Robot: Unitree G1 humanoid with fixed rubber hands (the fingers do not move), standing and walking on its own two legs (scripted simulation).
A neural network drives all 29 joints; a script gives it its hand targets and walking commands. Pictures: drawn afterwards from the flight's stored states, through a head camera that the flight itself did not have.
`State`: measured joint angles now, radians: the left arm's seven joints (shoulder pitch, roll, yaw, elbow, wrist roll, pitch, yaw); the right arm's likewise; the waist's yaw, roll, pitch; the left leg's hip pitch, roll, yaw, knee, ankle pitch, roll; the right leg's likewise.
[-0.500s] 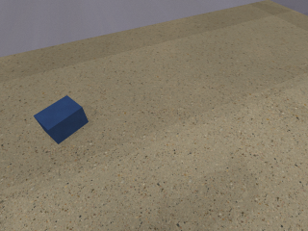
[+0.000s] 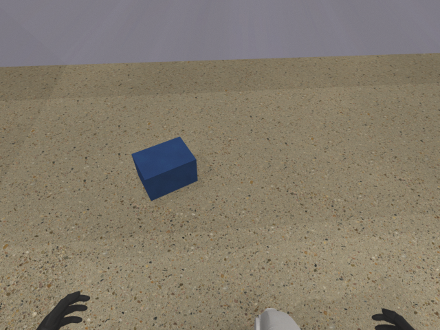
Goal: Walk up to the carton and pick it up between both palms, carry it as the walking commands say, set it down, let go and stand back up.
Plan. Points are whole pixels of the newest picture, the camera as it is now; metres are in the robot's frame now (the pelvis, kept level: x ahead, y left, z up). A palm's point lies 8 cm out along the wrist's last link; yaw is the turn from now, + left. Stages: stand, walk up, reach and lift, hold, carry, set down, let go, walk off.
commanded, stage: walk up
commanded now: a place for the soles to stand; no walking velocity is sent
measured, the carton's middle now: (165, 167) +1.04 +0.26 -0.67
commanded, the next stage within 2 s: none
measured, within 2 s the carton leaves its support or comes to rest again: neither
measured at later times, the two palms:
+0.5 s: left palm out of the picture +0.13 +0.36 -0.06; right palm (298, 167) +0.48 -0.20 -0.03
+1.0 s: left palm (57, 178) +0.47 +0.39 -0.04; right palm (299, 147) +0.60 -0.25 -0.09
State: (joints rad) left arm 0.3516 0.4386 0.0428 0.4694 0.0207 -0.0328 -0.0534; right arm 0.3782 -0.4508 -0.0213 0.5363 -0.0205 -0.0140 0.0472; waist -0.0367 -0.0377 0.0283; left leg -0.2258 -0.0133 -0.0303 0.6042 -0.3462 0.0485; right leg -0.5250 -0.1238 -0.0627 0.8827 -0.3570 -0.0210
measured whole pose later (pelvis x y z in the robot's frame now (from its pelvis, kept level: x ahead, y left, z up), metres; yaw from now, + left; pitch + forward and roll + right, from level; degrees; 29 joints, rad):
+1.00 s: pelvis +0.45 +0.05 -0.01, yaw +20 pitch -4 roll +0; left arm 0.34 0.47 0.06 0.48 0.02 -0.04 -0.01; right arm 0.44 -0.49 -0.05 0.57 -0.01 0.01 0.03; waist -0.04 0.03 0.06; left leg -0.34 0.00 -0.09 1.09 -0.49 0.03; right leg -0.39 -0.05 -0.09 0.70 -0.25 -0.03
